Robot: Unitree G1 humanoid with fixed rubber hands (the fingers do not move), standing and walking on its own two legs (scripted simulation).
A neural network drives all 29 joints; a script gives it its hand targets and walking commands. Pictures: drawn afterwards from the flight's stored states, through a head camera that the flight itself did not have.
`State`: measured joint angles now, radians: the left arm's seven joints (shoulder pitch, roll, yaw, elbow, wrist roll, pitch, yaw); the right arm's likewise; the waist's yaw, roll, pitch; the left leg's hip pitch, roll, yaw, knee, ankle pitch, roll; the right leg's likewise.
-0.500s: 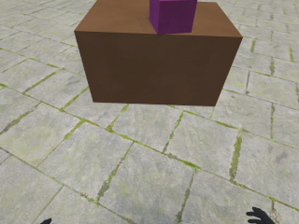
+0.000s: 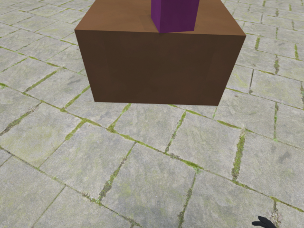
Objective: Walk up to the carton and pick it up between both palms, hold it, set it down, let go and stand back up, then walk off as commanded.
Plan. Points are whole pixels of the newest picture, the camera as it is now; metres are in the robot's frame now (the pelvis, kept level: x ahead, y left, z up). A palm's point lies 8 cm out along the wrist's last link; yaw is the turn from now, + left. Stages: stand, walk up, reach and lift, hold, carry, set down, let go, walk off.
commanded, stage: stand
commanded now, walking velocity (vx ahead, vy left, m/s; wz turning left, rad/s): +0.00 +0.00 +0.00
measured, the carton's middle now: (172, 8) +1.44 -0.14 +0.03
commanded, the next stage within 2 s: none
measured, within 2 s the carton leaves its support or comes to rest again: neither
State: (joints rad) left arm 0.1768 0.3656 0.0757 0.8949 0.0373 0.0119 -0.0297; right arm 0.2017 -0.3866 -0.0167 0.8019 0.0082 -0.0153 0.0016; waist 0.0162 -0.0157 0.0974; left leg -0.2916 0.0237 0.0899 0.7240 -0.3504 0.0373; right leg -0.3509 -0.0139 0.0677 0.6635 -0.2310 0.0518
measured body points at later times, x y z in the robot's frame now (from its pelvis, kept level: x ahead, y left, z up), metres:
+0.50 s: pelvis -0.01 +0.00 +0.00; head -0.01 +0.01 +0.45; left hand +0.09 +0.31 -0.12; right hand +0.11 -0.31 -0.09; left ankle +0.03 +0.10 -0.72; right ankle +0.08 -0.15 -0.72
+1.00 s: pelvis +0.00 +0.00 +0.00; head -0.01 +0.01 +0.45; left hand +0.09 +0.31 -0.12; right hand +0.11 -0.31 -0.09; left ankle +0.03 +0.10 -0.72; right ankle +0.08 -0.15 -0.72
